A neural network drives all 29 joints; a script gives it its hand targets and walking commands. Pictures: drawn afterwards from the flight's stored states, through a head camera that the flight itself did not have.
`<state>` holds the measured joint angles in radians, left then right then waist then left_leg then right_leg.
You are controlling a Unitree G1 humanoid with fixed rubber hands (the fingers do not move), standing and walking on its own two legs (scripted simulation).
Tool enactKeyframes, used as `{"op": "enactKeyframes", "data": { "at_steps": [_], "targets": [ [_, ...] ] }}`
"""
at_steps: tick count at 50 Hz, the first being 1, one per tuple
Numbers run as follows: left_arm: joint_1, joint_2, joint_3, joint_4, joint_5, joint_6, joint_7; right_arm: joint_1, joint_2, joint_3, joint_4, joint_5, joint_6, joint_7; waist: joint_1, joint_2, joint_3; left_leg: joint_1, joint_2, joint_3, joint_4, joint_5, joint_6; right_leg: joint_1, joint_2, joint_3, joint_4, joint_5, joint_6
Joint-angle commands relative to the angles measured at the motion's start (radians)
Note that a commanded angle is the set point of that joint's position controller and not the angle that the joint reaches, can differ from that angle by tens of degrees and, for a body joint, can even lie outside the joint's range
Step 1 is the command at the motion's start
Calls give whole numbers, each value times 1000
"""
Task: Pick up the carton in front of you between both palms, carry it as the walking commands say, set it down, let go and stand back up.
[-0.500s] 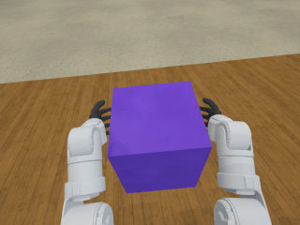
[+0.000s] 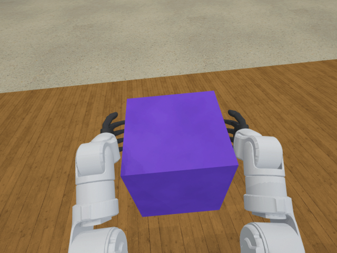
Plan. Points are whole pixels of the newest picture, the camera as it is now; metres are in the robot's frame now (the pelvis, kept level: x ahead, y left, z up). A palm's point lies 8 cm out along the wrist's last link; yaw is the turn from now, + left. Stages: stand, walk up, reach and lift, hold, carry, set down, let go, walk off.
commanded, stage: carry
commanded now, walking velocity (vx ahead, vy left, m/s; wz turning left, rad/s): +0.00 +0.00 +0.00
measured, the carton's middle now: (175, 157) +0.33 +0.00 +0.05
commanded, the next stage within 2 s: none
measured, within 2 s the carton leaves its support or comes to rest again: neither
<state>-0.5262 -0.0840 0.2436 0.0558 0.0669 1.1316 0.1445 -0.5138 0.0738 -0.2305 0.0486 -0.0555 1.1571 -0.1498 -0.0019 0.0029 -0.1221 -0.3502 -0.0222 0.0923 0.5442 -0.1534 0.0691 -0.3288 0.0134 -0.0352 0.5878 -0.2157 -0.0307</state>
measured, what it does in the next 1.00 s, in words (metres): walks ahead: left foot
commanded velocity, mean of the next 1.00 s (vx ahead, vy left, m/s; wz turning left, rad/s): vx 0.49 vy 0.00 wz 0.00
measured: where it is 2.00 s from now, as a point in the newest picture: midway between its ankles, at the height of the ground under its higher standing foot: (169, 154)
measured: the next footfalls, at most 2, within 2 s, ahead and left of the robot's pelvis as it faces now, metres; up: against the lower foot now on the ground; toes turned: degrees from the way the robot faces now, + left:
left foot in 0.58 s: +0.21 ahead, +0.08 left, -0.01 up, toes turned +2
right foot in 1.06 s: +0.56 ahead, -0.03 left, -0.05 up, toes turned -4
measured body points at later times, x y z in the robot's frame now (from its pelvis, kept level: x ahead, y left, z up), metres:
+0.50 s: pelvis +0.09 -0.01 -0.01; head +0.07 +0.00 +0.44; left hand +0.43 +0.15 +0.10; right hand +0.43 -0.16 +0.10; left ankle +0.09 +0.08 -0.72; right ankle +0.00 -0.11 -0.73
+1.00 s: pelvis +0.36 +0.02 -0.03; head +0.39 +0.03 +0.41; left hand +0.72 +0.15 +0.07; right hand +0.70 -0.15 +0.08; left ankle +0.18 +0.08 -0.74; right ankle +0.51 -0.06 -0.74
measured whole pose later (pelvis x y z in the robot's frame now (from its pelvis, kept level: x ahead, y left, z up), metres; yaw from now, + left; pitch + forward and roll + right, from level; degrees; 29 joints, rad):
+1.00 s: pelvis +0.36 +0.02 -0.03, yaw +0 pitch +6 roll -1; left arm -0.46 -0.12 0.24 -0.17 0.07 1.10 0.16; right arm -0.49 0.06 -0.19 -0.07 0.01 1.09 -0.15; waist -0.08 0.00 -0.05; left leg -0.05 -0.06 0.06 0.51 -0.44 0.08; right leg -0.63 0.02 -0.12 0.56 0.06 -0.08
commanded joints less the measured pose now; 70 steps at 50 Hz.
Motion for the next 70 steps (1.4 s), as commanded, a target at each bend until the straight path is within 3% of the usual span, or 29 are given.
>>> {"op": "enactKeyframes", "data": {
  "at_steps": [1, 3, 5, 7, 9, 13, 15, 16, 18, 21, 25, 27, 28, 29, 30, 31, 34, 38, 46, 49, 50, 51, 52, 53, 55, 57, 59, 62, 70],
  "targets": [
    [-601, -887, -617, -50, -273, 7, -91, -668, 850, 590, -94, 265, -27, 100, -2, 8, -314, 147, 186, -162, -75, 251, 25, 91, -130, 110, -55, 171, -35],
    [-600, -889, -619, -49, -277, 6, -91, -672, 850, 592, -96, 267, -28, 100, 0, 14, -322, 143, 182, -162, -88, 179, 27, 93, -123, 105, -58, 114, -36],
    [-607, -896, -622, -51, -281, 5, -91, -688, 853, 596, -96, 272, -28, 100, 3, 38, -302, 127, 177, -189, -137, -116, 50, 53, -82, 78, -39, -125, -52],
    [-625, -897, -623, -54, -281, 7, -90, -692, 854, 592, -88, 273, -28, 98, -16, 87, -246, 127, 217, -289, -212, -449, 81, -64, -38, 48, 14, -299, -62],
    [-642, -894, -623, -50, -280, 7, -90, -693, 846, 584, -77, 263, -28, 95, -29, 142, -174, 125, 288, -388, -286, -547, 123, -155, 4, -20, 54, -280, -54],
    [-599, -868, -599, -9, -273, 6, -86, -666, 822, 584, -64, 258, -28, 89, 7, 44, -240, 93, 239, -252, -141, -239, 96, 44, -23, -6, -92, -105, -72],
    [-555, -858, -584, 12, -261, 3, -84, -667, 829, 590, -82, 259, -29, 86, 42, -124, -281, -71, 107, -87, 114, -121, 24, 238, -160, 222, -142, 0, -136],
    [-547, -853, -576, 18, -255, 2, -82, -683, 841, 593, -90, 264, -29, 87, 57, -215, -239, -260, 33, -12, 217, -223, -8, 350, -248, 361, -146, 146, -191],
    [-562, -868, -582, 4, -254, 0, -85, -685, 847, 577, -67, 259, -32, 89, 84, -174, -222, -406, 15, -38, 301, -430, -17, 432, -327, 448, -141, 261, -255],
    [-659, -906, -647, -88, -307, -17, -92, -669, 865, 571, -60, 257, -40, 95, 95, -109, -212, -415, 17, -37, 244, -341, -22, 416, -304, 413, -125, 226, -235],
    [-681, -922, -708, -131, -363, -32, -103, -623, 848, 568, -71, 218, -52, 88, 88, -141, -229, -235, -11, 12, 113, -166, -22, 326, -247, 269, -88, 324, -168],
    [-644, -911, -715, -117, -366, -33, -106, -573, 827, 558, -67, 198, -51, 84, 26, -108, -275, 83, -54, 65, -54, -9, -5, 162, -182, 111, 55, 422, -92],
    [-629, -907, -714, -108, -360, -33, -106, -543, 807, 553, -61, 189, -52, 82, -28, -39, -338, 311, 19, -15, -72, 9, 34, 29, -136, 39, 221, 388, -42],
    [-622, -904, -708, -100, -359, -29, -106, -525, 768, 538, -60, 174, -54, 78, -63, 178, -380, 504, 240, -364, -104, 50, 109, -213, -46, -23, 470, 91, 18],
    [-619, -902, -701, -92, -361, -27, -106, -507, 768, 532, -48, 169, -57, 74, -68, 307, -355, 623, 368, -653, -140, 233, 192, -445, 45, -35, 624, -341, 37],
    [-612, -912, -692, -73, -357, -29, -102, -531, 792, 550, -74, 183, -60, 75, -71, 236, -354, 665, 372, -684, -83, 321, 236, -542, 21, 31, 711, -367, 2],
    [-583, -952, -649, -90, -310, -45, -94, -685, 883, 672, -212, 294, -80, 102, -55, 34, -309, 506, 321, -458, -74, 363, 160, -529, -63, 50, 638, -241, -7],
    [-514, -919, -649, -110, -246, -59, -77, -705, 910, 733, -260, 371, -103, 125, -48, 114, -277, 453, 249, -326, -103, 469, 110, -479, -43, -9, 481, -99, 5],
    [-437, -778, -656, -196, -196, -27, -52, -573, 823, 721, -230, 380, -73, 128, -91, 111, -228, 434, 123, -126, -68, 779, 39, -218, 73, -163, -47, 321, -46],
    [-415, -760, -646, -171, -197, -12, -68, -560, 803, 701, -200, 346, -62, 122, 9, 139, -293, 370, 120, -57, 233, 777, -25, 95, 67, -159, -171, 453, -87],
    [-406, -752, -635, -160, -198, -9, -74, -561, 795, 691, -184, 334, -58, 119, 63, 83, -340, 255, 96, -31, 406, 601, -44, 288, 8, -117, -185, 481, -90],
    [-388, -743, -618, -143, -195, -9, -78, -577, 793, 682, -172, 321, -53, 115, 91, -61, -362, 9, 29, -47, 616, 88, -52, 500, -146, 72, -104, 686, -136],
    [-400, -728, -615, -126, -206, -8, -78, -555, 788, 661, -151, 305, -46, 110, 74, -249, -445, -294, -75, -86, 870, -464, -59, 725, -372, 449, -14, 827, -243],
    [-423, -739, -624, -119, -234, -6, -79, -542, 771, 623, -134, 277, -44, 100, 65, -212, -475, -378, -44, -156, 995, -431, -25, 702, -415, 554, -42, 570, -307],
    [-497, -855, -683, -137, -300, -22, -102, -554, 820, 611, -160, 257, -52, 90, 66, -68, -394, -445, 14, -155, 915, -341, -20, 537, -356, 510, -142, 295, -300],
    [-605, -962, -743, -183, -371, -49, -135, -590, 872, 621, -184, 239, -76, 94, 42, 13, -294, -359, 61, -134, 731, -280, -28, 310, -292, 407, -189, 247, -226],
    [-661, -1004, -775, -193, -406, -70, -154, -585, 909, 618, -169, 214, -99, 92, 39, -41, -292, -316, 60, -99, 644, -237, -35, 244, -272, 355, -230, 238, -184],
    [-627, -1001, -782, -186, -421, -95, -166, -542, 911, 652, -177, 196, -130, 85, 65, -94, -318, -402, 64, -77, 527, -126, -43, 366, -246, 260, -184, 505, -169],
    [-451, -885, -730, -136, -356, -97, -146, -506, 827, 698, -232, 206, -127, 76, 120, -118, -239, -368, -13, 69, 51, 241, -18, 509, -115, 69, -107, 809, -87]
  ]
}}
